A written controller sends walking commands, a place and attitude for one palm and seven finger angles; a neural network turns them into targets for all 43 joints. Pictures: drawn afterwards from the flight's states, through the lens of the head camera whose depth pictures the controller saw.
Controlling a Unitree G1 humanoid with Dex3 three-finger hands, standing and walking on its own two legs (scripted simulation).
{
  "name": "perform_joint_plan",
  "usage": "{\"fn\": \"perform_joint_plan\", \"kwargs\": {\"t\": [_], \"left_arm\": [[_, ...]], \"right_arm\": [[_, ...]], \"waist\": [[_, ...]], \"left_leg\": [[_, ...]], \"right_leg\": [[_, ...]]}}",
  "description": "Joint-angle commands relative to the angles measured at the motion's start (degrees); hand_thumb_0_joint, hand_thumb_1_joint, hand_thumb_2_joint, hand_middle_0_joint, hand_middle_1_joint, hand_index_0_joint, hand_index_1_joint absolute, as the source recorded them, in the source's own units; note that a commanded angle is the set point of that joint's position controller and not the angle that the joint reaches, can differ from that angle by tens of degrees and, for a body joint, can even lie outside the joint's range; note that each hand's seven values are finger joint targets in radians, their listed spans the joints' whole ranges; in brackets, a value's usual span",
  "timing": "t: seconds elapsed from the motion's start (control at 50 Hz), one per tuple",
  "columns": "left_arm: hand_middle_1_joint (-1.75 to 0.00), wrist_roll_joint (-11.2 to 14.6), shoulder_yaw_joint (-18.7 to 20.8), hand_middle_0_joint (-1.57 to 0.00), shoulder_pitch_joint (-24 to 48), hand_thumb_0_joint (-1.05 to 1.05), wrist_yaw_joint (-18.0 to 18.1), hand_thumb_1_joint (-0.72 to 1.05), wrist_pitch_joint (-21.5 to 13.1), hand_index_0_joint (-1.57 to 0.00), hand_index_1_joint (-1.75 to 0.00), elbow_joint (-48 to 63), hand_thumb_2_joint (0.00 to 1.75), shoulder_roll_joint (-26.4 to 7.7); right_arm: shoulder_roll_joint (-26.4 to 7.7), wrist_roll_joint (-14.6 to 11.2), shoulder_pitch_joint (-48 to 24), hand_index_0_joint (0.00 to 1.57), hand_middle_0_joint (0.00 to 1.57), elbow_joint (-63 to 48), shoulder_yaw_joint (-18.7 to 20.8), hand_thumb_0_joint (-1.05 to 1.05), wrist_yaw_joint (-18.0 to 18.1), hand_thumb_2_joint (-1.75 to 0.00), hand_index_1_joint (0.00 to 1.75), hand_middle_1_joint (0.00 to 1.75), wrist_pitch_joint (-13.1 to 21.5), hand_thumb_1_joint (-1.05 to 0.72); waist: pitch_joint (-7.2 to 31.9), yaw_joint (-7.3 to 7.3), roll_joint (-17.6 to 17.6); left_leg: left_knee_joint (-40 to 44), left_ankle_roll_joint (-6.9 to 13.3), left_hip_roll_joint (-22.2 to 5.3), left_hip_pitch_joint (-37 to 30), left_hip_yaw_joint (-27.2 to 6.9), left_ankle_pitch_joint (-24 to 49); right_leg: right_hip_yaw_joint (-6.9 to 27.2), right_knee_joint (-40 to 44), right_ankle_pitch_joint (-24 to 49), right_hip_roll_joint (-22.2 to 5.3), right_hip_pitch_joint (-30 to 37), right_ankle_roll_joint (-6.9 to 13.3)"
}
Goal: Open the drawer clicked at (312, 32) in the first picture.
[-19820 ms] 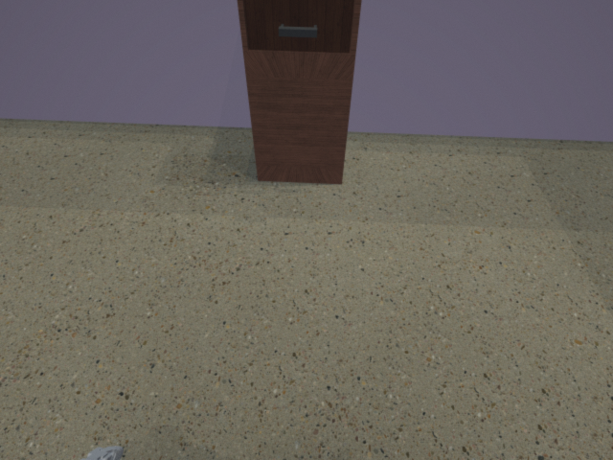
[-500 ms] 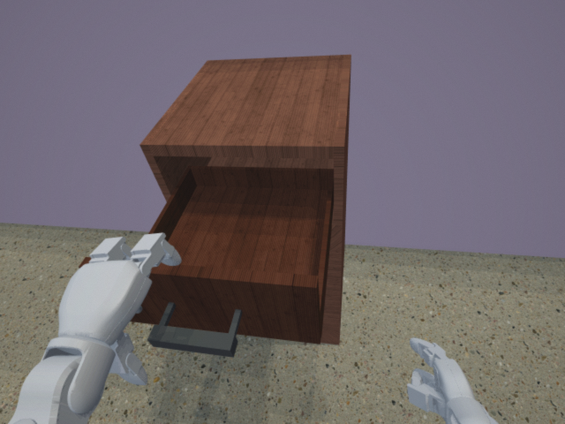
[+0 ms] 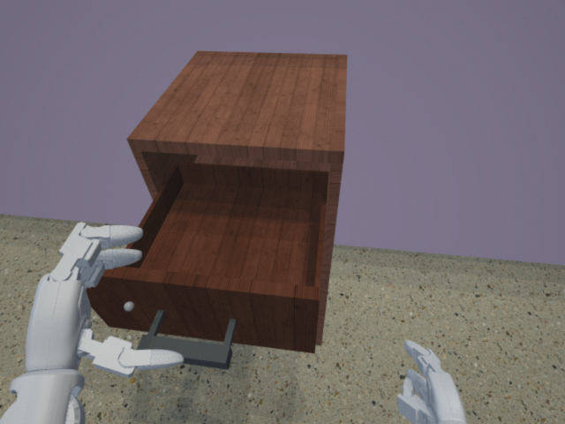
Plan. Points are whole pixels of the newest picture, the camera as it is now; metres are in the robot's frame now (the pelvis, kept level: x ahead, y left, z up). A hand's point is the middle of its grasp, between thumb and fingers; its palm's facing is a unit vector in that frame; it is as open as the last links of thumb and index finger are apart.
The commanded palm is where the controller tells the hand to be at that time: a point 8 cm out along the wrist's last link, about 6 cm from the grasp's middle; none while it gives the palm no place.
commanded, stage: draw the hand back to the body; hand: left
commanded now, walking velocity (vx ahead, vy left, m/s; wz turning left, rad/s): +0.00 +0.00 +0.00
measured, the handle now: (190, 336) +0.25 +0.18 -0.02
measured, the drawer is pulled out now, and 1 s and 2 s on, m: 0.29 0.29 0.29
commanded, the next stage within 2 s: step back with the hand held close in 0.78 s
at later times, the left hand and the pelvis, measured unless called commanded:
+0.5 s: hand (84, 312) +0.19 +0.23 +0.16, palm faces +0.38 -0.82 -0.42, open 9.3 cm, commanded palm +0.14 +0.27 +0.18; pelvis +0.01 -0.01 +0.00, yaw +0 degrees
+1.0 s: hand (78, 315) +0.18 +0.22 +0.17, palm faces +0.39 -0.80 -0.46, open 7.4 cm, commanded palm +0.12 +0.26 +0.18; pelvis -0.01 -0.02 +0.00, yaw +1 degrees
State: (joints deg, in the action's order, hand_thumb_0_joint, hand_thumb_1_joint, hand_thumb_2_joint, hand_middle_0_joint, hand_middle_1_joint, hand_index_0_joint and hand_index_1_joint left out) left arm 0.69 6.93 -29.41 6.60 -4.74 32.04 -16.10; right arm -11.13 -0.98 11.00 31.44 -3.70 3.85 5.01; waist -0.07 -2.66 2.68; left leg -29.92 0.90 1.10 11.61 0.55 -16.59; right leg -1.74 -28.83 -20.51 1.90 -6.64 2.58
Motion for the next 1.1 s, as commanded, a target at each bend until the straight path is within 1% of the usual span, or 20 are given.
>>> {"fn": "perform_joint_plan", "kwargs": {"t": [0.0, 0.02, 0.1, 0.14, 0.18, 0.28, 0.46, 0.5, 0.56, 0.62, 0.76, 0.86, 0.88, 0.9, 0.92, 0.94, 0.96, 0.98, 1.02, 1.08], "left_arm": [[-0.93, 2.73, 8.56, -0.27, 2.20, 0.00, 0.77, -0.08, -4.61, -0.27, -0.93, 11.62, 0.48, -9.06], [-0.91, 2.75, 8.72, -0.27, 1.56, 0.00, 0.58, -0.05, -4.73, -0.27, -0.91, 10.71, 0.50, -8.79], [-0.82, 3.54, 10.17, -0.26, -0.77, 0.00, 0.07, 0.09, -4.59, -0.26, -0.82, 11.53, 0.55, -9.25], [-0.77, 3.58, 11.13, -0.25, -1.45, 0.00, 0.05, 0.17, -4.53, -0.25, -0.77, 12.40, 0.58, -10.07], [-0.73, 3.25, 11.99, -0.25, -2.40, 0.00, 0.19, 0.23, -4.45, -0.25, -0.73, 11.74, 0.62, -10.55], [-0.62, 3.57, 14.44, -0.24, -3.27, 0.00, 0.35, 0.41, -3.76, -0.24, -0.62, 9.28, 0.69, -11.50], [-0.41, 4.41, 16.59, -0.21, -0.11, 0.00, 0.83, 0.73, -3.58, -0.21, -0.41, 9.01, 0.82, -13.42], [-0.37, 4.45, 14.97, -0.21, -0.51, 0.00, 0.67, 0.80, -3.54, -0.21, -0.37, 8.36, 0.86, -11.88], [-0.30, 4.29, 15.28, -0.20, 0.45, 0.00, 0.97, 0.90, -3.56, -0.20, -0.30, 9.17, 0.90, -12.75], [-0.30, 4.36, 15.58, -0.20, 0.04, 0.00, 0.92, 0.90, -3.79, -0.20, -0.30, 7.32, 0.90, -12.55], [-0.30, 4.39, 15.74, -0.20, 0.65, 0.00, 0.89, 0.90, -4.18, -0.20, -0.30, 7.62, 0.90, -12.73], [-0.30, 4.57, 15.77, -0.20, 0.39, 0.00, 0.81, 0.90, -4.32, -0.20, -0.30, 7.11, 0.90, -12.58], [-0.30, 3.63, 25.47, -0.20, 9.37, 0.00, 1.23, 0.90, -6.86, -0.20, -0.30, 13.18, 0.90, -22.57], [-0.30, 3.30, 21.99, -0.20, 4.24, 0.00, 0.43, 0.90, -7.37, -0.20, -0.30, 6.34, 0.90, -17.51], [-0.30, 3.07, 19.35, -0.20, 0.85, 0.00, -0.14, 0.90, -7.14, -0.20, -0.30, 4.16, 0.90, -14.46], [-0.30, 2.90, 17.93, -0.20, -1.07, 0.00, -0.55, 0.90, -7.59, -0.20, -0.30, 4.60, 0.90, -13.03], [-0.30, 2.83, 18.27, -0.20, -1.67, 0.00, -0.68, 0.90, -8.28, -0.20, -0.30, 6.93, 0.90, -13.42], [-0.30, 2.83, 18.79, -0.20, -4.30, 0.00, -0.45, 0.90, -8.31, -0.20, -0.30, 6.25, 0.90, -13.46], [-0.30, 2.84, 19.11, -0.20, -6.11, 0.00, -0.21, 0.90, -8.26, -0.20, -0.30, 8.53, 0.90, -13.78], [-0.30, 2.85, 20.89, -0.20, -8.39, 0.00, 0.41, 0.90, -8.22, -0.20, -0.30, 10.40, 0.90, -15.40]], "right_arm": [[-5.70, 0.30, -8.02, 0.20, 0.20, -7.91, 2.74, 0.00, 0.11, -0.90, 0.30, 0.30, 4.79, -0.90], [-5.87, 0.56, -7.84, 0.20, 0.20, -7.31, 2.78, 0.00, 0.02, -0.90, 0.30, 0.30, 4.64, -0.90], [-6.03, 0.14, -8.24, 0.20, 0.20, -7.45, 3.62, 0.00, -0.25, -0.90, 0.30, 0.30, 4.38, -0.90], [-6.19, 0.09, -8.32, 0.20, 0.20, -7.19, 3.92, 0.00, -0.25, -0.90, 0.30, 0.30, 4.23, -0.90], [-6.31, 0.16, -7.88, 0.20, 0.20, -6.26, 4.14, 0.00, -0.16, -0.90, 0.30, 0.30, 4.11, -0.90], [-6.47, -0.13, -8.31, 0.20, 0.20, -5.63, 4.79, 0.00, 0.25, -0.90, 0.30, 0.30, 2.86, -0.90], [-6.65, -0.65, -9.57, 0.20, 0.20, -6.08, 4.76, 0.00, 1.07, -0.90, 0.30, 0.30, 1.79, -0.90], [-6.51, -0.66, -9.57, 0.20, 0.20, -6.27, 4.62, 0.00, 0.97, -0.90, 0.30, 0.30, 1.93, -0.90], [-6.79, -0.54, -9.74, 0.20, 0.20, -6.03, 4.72, 0.00, 0.95, -0.90, 0.30, 0.30, 2.43, -0.90], [-6.76, -0.45, -9.82, 0.20, 0.20, -5.88, 4.65, 0.00, 0.96, -0.90, 0.30, 0.30, 2.33, -0.90], [-6.67, -0.50, -10.33, 0.20, 0.20, -5.82, 4.70, 0.00, 1.08, -0.90, 0.30, 0.30, 2.63, -0.90], [-6.69, -0.44, -10.45, 0.20, 0.20, -5.66, 4.80, 0.00, 1.03, -0.90, 0.30, 0.30, 2.85, -0.90], [-8.23, -0.68, -6.95, 0.20, 0.20, -7.23, 5.29, 0.00, 0.52, -0.90, 0.30, 0.30, 1.94, -0.90], [-6.88, -0.27, -6.74, 0.20, 0.20, -5.41, 5.11, 0.00, 0.29, -0.90, 0.30, 0.30, 1.15, -0.90], [-6.96, -0.67, -7.51, 0.20, 0.20, -6.38, 5.39, 0.00, 0.15, -0.90, 0.30, 0.30, 0.64, -0.90], [-7.42, -0.55, -7.19, 0.20, 0.20, -6.85, 5.47, 0.00, -0.12, -0.90, 0.30, 0.30, 0.12, -0.90], [-7.96, -0.46, -7.85, 0.20, 0.20, -7.50, 5.65, 0.00, -0.19, -0.90, 0.30, 0.30, 0.05, -0.90], [-7.71, -0.63, -7.68, 0.20, 0.20, -7.64, 5.73, 0.00, -0.24, -0.90, 0.30, 0.30, -0.42, -0.90], [-8.07, -0.82, -7.78, 0.20, 0.20, -8.54, 6.29, 0.00, -0.43, -0.90, 0.30, 0.30, -1.35, -0.90], [-7.72, -0.94, -7.89, 0.20, 0.20, -8.99, 6.75, 0.00, -0.11, -0.90, 0.30, 0.30, -2.38, -0.90]], "waist": [[2.92, -0.27, 2.78], [3.06, -0.37, 3.49], [5.91, -0.29, -0.88], [7.65, -0.32, -0.43], [7.77, -0.32, 0.59], [6.74, -0.22, -2.90], [4.81, -0.31, 0.29], [4.18, -0.14, -0.12], [4.03, -0.24, 0.84], [3.33, -0.40, -1.19], [3.03, -0.48, 0.60], [2.76, -0.54, -0.73], [-2.34, 1.42, -3.06], [-1.48, 2.18, -7.28], [-0.77, 2.35, -8.28], [1.06, 2.43, -7.72], [3.17, 2.20, -3.54], [4.74, 2.13, -1.96], [7.09, 2.10, -2.07], [9.19, 2.34, -3.92]], "left_leg": [[4.08, 0.44, -3.23, -6.14, -1.78, 16.59], [3.93, 0.48, -2.98, -6.20, -1.59, 16.90], [3.55, 0.60, -3.54, -7.47, -1.37, 20.18], [3.00, 0.72, -3.45, -8.26, -0.99, 22.34], [2.50, 0.71, -3.26, -8.73, -0.89, 24.62], [2.13, 0.85, -3.08, -8.19, -0.37, 24.63], [3.40, 0.72, -2.67, -7.99, -0.53, 18.20], [3.78, 0.82, -2.74, -8.13, -0.76, 17.50], [3.96, 0.74, -2.65, -8.16, -0.87, 16.80], [4.25, 0.94, -2.57, -8.22, -0.90, 15.28], [4.67, 0.84, -2.53, -8.08, -0.91, 14.07], [4.69, 0.95, -2.43, -7.91, -0.84, 14.15], [1.43, 2.12, -3.25, -3.55, -2.75, 11.05], [-0.68, 2.11, -2.87, -3.26, -2.91, 10.20], [-1.65, 1.94, -2.67, -3.06, -2.51, 10.25], [-1.72, 2.05, -2.77, -2.52, -2.36, 11.50], [-0.60, 2.12, -2.96, -3.00, -2.11, 14.16], [0.40, 2.18, -3.72, -3.16, -2.29, 16.97], [0.26, 2.19, -4.60, -2.54, -2.46, 21.59], [-0.62, 1.97, -5.25, -1.81, -2.84, 24.41]], "right_leg": [[-0.27, 5.74, 18.97, -3.31, -3.99, -0.89], [-0.53, 5.92, 19.50, -3.12, -4.04, -0.86], [-0.48, 5.84, 23.38, -3.32, -2.25, -1.28], [-0.36, 5.64, 26.02, -3.53, -1.69, -1.53], [-0.55, 5.76, 27.68, -3.35, -1.97, -1.52], [-0.65, 6.02, 31.02, -3.57, -1.97, -2.03], [0.21, 7.96, 24.72, -3.69, -2.73, -1.75], [0.04, 7.93, 23.60, -3.75, -3.22, -1.91], [0.35, 8.55, 22.28, -3.67, -3.33, -1.70], [0.14, 9.11, 20.76, -3.52, -4.09, -1.90], [0.78, 10.04, 18.85, -3.69, -3.70, -1.71], [0.97, 10.36, 19.67, -3.78, -3.52, -1.90], [8.22, 13.90, 24.39, -7.30, -9.26, -2.33], [7.25, 13.64, 27.01, -8.87, -8.71, -2.18], [8.08, 12.76, 30.10, -9.70, -8.63, -2.58], [6.92, 11.32, 31.75, -10.00, -6.92, -2.82], [6.51, 9.94, 33.39, -9.85, -5.88, -2.95], [5.60, 8.41, 32.31, -9.53, -4.72, -3.12], [4.96, 6.72, 32.86, -8.87, -2.99, -3.65], [4.69, 5.14, 33.73, -8.95, -2.50, -2.91]]}}
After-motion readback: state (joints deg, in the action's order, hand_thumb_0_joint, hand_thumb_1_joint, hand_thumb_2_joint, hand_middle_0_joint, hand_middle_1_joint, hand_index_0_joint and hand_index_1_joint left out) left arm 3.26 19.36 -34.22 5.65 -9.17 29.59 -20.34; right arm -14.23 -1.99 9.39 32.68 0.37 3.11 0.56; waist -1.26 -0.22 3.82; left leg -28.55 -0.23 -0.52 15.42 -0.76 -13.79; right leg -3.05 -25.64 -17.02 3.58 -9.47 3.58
